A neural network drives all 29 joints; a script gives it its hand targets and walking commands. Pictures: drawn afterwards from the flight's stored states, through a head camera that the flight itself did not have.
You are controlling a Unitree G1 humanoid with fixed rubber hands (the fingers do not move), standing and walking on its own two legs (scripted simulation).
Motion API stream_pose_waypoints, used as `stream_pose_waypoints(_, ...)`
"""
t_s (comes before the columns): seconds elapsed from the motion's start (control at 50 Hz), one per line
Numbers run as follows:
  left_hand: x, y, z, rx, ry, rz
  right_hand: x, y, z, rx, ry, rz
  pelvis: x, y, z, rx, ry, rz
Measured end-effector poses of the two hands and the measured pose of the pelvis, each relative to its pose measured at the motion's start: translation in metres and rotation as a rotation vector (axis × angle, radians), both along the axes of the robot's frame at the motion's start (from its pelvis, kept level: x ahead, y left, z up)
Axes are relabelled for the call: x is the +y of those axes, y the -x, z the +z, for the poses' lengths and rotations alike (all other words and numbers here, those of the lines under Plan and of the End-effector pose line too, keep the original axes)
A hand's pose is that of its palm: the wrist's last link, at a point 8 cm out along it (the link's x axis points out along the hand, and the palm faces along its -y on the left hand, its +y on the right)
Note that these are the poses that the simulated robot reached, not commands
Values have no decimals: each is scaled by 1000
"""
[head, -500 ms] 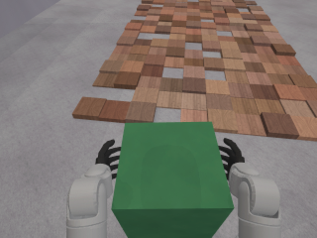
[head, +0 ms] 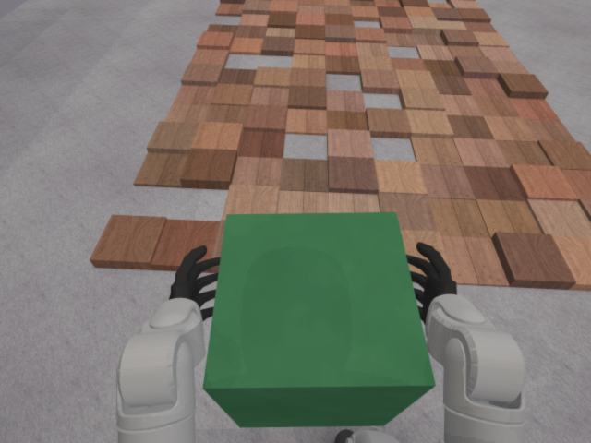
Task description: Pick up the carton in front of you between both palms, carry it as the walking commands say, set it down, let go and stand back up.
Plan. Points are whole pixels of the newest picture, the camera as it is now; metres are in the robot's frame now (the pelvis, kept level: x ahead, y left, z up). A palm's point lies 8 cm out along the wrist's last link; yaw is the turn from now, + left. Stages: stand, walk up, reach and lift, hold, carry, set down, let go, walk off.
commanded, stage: carry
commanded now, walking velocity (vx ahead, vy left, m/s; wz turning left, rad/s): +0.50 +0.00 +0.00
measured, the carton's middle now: (311, 328) +0.27 -0.01 +0.01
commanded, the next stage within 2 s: none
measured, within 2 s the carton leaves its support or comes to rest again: neither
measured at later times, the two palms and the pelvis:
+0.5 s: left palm (217, 128) +0.61 +0.15 +0.10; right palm (384, 126) +0.62 -0.15 +0.09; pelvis +0.34 -0.01 +0.00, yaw +2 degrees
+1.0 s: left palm (226, 30) +1.02 +0.18 +0.09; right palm (344, 30) +1.03 -0.12 +0.10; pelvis +0.66 +0.03 -0.01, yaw +2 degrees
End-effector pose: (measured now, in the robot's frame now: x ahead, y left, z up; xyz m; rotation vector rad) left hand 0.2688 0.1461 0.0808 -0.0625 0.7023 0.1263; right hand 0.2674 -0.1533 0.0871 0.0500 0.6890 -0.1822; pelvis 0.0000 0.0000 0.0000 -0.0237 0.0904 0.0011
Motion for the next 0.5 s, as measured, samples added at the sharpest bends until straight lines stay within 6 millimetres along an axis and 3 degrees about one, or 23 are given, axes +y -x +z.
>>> stream_pose_waypoints(0.12, -12, -89, -14, -15, -36, 40, -11, -102, -23, -16, -30, 44, -21, -100, -27, -30, 2, 33)
stream_pose_waypoints(0.22, -13, -139, -24, 97, -34, 81, -12, -165, -34, 96, -29, 84, -32, -156, -11, -18, -22, 61)
stream_pose_waypoints(0.36, -10, -220, -4, 72, -43, 95, -8, -249, -17, 70, -31, 104, -30, -239, 7, -7, -53, 48)
stream_pose_waypoints(0.5, 2, -339, 16, -45, -23, 61, 3, -354, 5, -46, -29, 55, -9, -338, -3, -19, -36, 37)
